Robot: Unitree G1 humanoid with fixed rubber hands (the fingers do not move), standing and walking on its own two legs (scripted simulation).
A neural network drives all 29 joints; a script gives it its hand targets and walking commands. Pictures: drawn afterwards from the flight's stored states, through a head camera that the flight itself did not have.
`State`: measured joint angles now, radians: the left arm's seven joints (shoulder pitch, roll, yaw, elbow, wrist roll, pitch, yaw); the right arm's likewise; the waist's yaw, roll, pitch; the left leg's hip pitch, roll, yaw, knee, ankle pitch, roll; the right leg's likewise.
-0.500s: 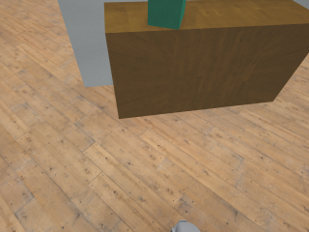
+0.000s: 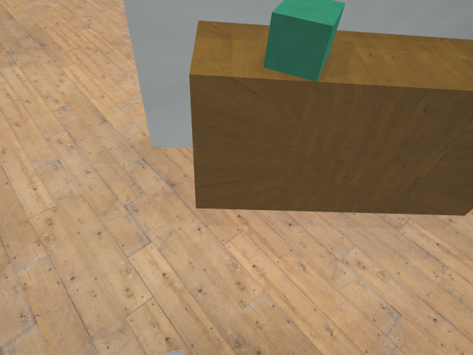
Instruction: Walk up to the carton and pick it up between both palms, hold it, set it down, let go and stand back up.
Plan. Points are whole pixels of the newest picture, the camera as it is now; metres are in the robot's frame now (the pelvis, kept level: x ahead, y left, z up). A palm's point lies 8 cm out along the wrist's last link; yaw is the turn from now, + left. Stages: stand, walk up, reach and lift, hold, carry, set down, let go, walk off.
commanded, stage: walk up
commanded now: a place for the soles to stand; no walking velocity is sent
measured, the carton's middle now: (303, 35) +1.08 -0.19 +0.08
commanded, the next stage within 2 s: none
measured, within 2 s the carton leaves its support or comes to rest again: neither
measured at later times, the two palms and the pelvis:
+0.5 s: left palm (103, 318) +0.20 +0.23 -0.07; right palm (450, 328) +0.23 -0.41 -0.11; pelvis +0.15 -0.09 +0.00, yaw +0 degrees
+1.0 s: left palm (149, 252) +0.34 +0.19 -0.09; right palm (455, 265) +0.34 -0.46 -0.07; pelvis +0.28 -0.13 +0.01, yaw +0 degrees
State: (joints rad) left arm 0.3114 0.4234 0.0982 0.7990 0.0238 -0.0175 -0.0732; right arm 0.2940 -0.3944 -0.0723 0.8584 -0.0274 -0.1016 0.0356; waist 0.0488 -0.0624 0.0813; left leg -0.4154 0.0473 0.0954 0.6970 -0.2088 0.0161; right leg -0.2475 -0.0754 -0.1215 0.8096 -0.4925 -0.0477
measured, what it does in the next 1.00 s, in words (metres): walks ahead: right foot, then left foot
